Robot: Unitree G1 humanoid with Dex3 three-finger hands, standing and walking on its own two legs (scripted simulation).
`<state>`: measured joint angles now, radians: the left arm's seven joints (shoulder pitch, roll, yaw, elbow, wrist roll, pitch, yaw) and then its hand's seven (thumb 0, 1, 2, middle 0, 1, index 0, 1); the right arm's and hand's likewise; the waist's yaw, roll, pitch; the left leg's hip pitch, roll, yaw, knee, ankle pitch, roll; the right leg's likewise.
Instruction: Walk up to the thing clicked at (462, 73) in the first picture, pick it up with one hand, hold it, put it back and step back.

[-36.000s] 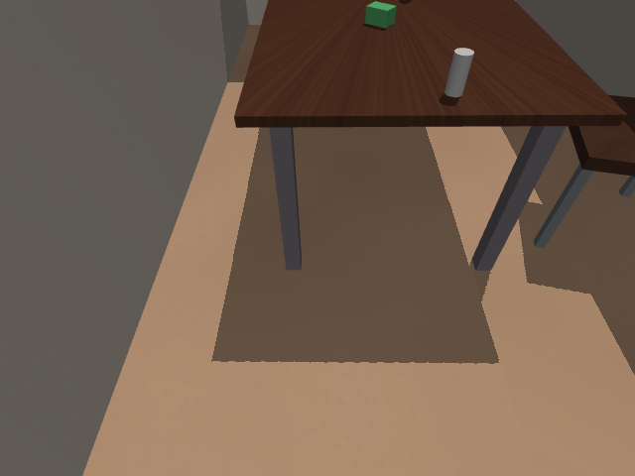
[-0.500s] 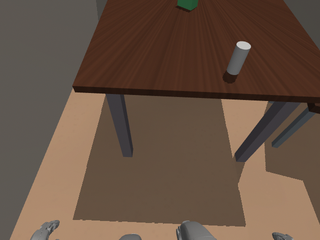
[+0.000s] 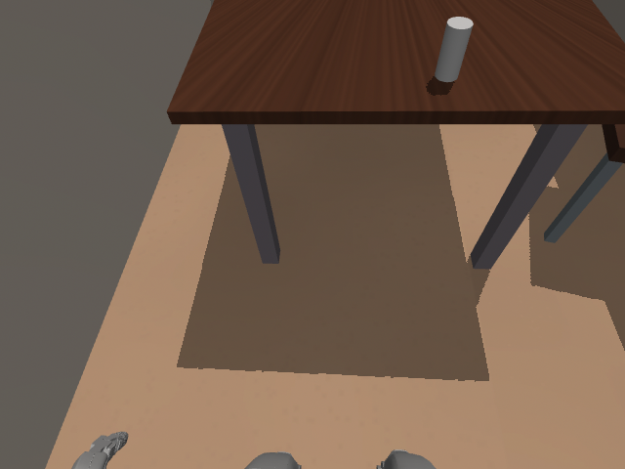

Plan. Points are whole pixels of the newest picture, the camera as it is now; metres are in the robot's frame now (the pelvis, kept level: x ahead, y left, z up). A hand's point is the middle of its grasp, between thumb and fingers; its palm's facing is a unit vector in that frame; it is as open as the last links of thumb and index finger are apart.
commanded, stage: step back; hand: right
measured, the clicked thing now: (452, 50) +0.84 -0.23 +0.04
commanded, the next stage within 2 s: stand in 1.60 s
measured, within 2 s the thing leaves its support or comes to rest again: neither
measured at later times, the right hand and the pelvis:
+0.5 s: hand out of the picture -0.07 -0.30 -0.14, palm faces +0.02 +0.92 -0.39, open 7.4 cm; pelvis -0.18 -0.02 +0.00, yaw -4 degrees
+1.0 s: hand out of the picture -0.17 -0.26 -0.14, palm faces -0.04 +0.94 -0.34, open 7.4 cm; pelvis -0.26 -0.01 +0.01, yaw +1 degrees
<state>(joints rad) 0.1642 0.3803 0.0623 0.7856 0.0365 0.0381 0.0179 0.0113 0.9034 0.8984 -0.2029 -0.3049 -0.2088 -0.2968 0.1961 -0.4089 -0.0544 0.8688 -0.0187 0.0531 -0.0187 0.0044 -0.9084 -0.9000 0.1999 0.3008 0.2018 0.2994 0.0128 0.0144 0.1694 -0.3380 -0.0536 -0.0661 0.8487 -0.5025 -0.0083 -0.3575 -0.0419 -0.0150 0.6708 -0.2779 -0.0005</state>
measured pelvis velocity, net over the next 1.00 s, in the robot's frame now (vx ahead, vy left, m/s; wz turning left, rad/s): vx -0.26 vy -0.01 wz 0.02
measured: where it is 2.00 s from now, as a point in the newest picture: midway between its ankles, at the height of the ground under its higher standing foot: outside the picture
